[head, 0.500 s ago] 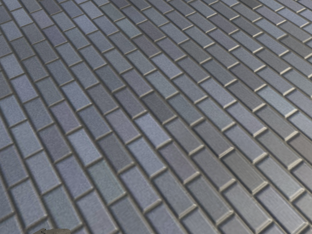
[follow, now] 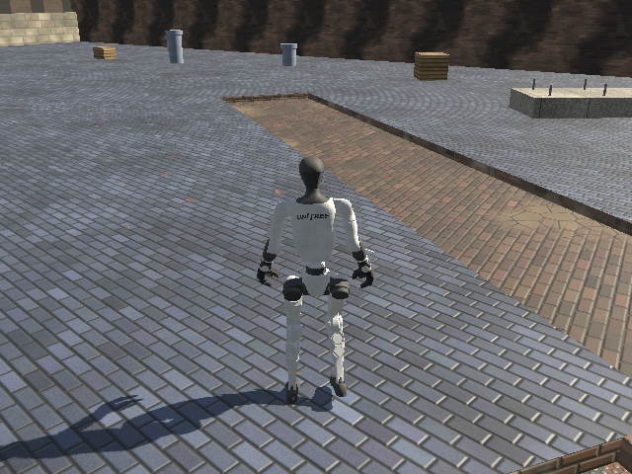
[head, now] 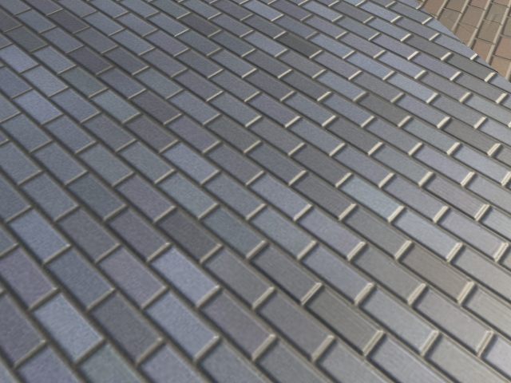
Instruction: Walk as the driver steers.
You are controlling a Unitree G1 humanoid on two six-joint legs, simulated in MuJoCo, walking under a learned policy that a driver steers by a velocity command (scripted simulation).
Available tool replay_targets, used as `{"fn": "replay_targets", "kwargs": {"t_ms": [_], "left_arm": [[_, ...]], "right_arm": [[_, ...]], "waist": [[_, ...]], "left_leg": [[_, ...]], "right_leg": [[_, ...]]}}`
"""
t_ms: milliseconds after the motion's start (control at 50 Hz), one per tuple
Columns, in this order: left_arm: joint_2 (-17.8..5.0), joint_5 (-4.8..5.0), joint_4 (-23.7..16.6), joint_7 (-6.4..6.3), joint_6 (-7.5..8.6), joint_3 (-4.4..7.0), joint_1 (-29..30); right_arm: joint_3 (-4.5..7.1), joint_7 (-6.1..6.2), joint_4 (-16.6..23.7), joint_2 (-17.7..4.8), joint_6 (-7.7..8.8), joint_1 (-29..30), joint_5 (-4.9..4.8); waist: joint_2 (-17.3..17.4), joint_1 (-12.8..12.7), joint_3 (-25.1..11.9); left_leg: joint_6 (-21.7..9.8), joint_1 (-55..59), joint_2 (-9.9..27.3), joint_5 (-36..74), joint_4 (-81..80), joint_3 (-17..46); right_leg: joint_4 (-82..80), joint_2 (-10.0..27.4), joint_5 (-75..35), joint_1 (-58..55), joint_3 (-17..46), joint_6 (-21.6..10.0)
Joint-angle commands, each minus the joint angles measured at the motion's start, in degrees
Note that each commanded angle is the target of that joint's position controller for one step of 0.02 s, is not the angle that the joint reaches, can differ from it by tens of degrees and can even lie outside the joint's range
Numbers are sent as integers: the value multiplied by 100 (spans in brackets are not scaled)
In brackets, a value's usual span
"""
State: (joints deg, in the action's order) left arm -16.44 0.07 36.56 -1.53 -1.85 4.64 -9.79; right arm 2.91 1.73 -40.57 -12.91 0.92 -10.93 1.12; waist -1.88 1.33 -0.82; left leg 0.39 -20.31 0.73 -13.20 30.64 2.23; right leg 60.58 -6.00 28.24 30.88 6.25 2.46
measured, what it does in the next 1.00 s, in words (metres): steps on the spot: right foot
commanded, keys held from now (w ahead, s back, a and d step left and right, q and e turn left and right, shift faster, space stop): no key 0.76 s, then w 0.24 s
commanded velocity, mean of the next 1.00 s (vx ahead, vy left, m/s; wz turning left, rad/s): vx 0.05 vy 0.00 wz -0.05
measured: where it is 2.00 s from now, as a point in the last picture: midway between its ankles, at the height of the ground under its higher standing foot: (253, 363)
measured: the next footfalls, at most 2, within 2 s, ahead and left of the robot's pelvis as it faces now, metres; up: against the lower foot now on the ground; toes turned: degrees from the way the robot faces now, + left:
right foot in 0.16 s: +0.03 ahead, -0.14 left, +0.00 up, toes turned +2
right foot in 1.46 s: +0.43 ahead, -0.14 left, +0.00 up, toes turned -2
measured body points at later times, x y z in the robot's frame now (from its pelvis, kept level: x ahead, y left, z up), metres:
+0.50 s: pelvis +0.00 -0.03 +0.00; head +0.01 -0.03 +0.45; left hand +0.15 +0.20 -0.11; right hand +0.11 -0.28 -0.12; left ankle +0.03 +0.13 -0.73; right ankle -0.01 -0.14 -0.73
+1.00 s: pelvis +0.05 +0.00 -0.01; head +0.05 +0.02 +0.44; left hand +0.11 +0.26 -0.15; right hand +0.12 -0.26 -0.13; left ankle +0.04 +0.10 -0.74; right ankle -0.01 -0.14 -0.73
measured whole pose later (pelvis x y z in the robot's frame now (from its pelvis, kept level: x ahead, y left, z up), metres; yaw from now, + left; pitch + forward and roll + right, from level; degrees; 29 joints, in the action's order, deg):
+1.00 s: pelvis +0.05 +0.00 -0.01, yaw +0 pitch +0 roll +0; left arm -12.4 1.6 46.3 -1.2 1.7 4.1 -20.3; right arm 4.0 0.2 -50.0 -12.5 5.3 -16.7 -1.3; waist -2.0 0.0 -0.8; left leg -3.3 -16.0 -0.7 -19.8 36.4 -2.2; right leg 38.3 0.6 24.7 12.0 3.1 -0.4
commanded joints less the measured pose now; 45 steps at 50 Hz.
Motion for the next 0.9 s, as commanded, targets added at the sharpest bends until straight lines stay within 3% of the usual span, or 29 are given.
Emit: {"fn": "replay_targets", "kwargs": {"t_ms": [20,60,100,140,160,180,200,220,240,280,440,760,800,820,860,900], "left_arm": [[-119,9,-275,5,3,48,-186],[127,16,-339,45,44,-68,115],[-12,63,-281,75,56,-17,45],[-71,1,-184,97,72,6,-103],[-284,-87,-270,73,74,35,-121],[-667,-150,-326,25,58,111,-175],[-394,-163,-164,87,78,57,-21],[-52,-161,-288,137,121,-15,194],[-12,-184,-238,139,158,-28,132],[-161,-121,-199,128,246,9,47],[52,-76,-147,75,299,-23,-132],[194,-46,190,48,318,1,-375],[97,-18,326,25,277,43,-580],[-105,25,356,14,255,101,-679],[-408,91,441,11,304,151,-971],[-494,146,512,-6,441,147,-881]], "right_arm": [[161,10,446,-667,-7,574,-50],[175,-4,338,-674,-70,323,-54],[194,-16,255,-767,-95,107,-95],[155,-35,195,-668,-63,-72,-157],[124,-60,178,-591,-3,-191,-107],[89,-123,218,-475,91,-353,40],[36,-117,245,-296,132,-267,52],[93,-97,221,-562,127,55,71],[125,-83,217,-592,111,212,49],[133,-40,184,-528,52,103,28],[160,-17,-25,-401,61,-78,-28],[181,65,-437,-389,34,-244,-67],[175,74,-577,-336,10,-375,-92],[186,80,-584,-363,23,-346,-131],[159,56,-416,-316,157,-24,-212],[154,-26,-326,-312,349,119,-304]], "waist": [[960,-320,-443],[1299,-83,-569],[1463,-48,-596],[1302,-122,-476],[960,-73,-544],[-2,166,-661],[-966,241,-642],[-585,73,-302],[-364,-9,-193],[-306,-6,32],[29,-32,43],[149,-51,53],[-33,-98,35],[-268,-173,224],[-855,-342,709],[-982,-272,1078]], "left_leg": [[-1023,607,1006,2507,-868,865],[-1032,809,881,2420,-796,690],[-1111,947,969,2104,-683,824],[-836,649,856,1485,-609,830],[-505,285,762,904,-477,774],[-194,-130,341,201,-11,330],[52,374,177,-270,-231,12],[205,575,177,27,-176,-6],[207,578,129,182,-141,-46],[160,591,141,313,-137,-8],[170,674,159,478,-151,17],[145,778,181,715,-107,61],[104,639,-85,-491,128,-240],[59,293,-249,-1192,443,-449],[-64,-542,-269,-1416,1238,-565],[-360,-868,16,-1349,1574,-256]], "right_leg": [[-293,392,-200,-191,-276,175],[-1489,489,-183,-714,-508,177],[-2551,465,-682,-1194,-616,130],[-3862,454,-1843,-1970,-594,-80],[-3809,831,-2347,-2465,-152,-244],[-3474,1449,-3401,-2779,389,-521],[-3648,1540,-2237,-1817,531,-849],[-3763,1259,-1497,-1485,415,-768],[-3759,1119,-1252,-1396,286,-626],[-3718,1024,-1263,-1261,192,-521],[-3546,912,-1559,-1372,82,-509],[-3408,761,-1874,-1463,-134,-455],[-3598,720,-422,-1472,-88,-577],[-3836,874,689,-1403,212,-766],[-4602,1710,2152,-1387,1529,-1315],[-4858,2193,1972,-1258,2223,-1638]]}}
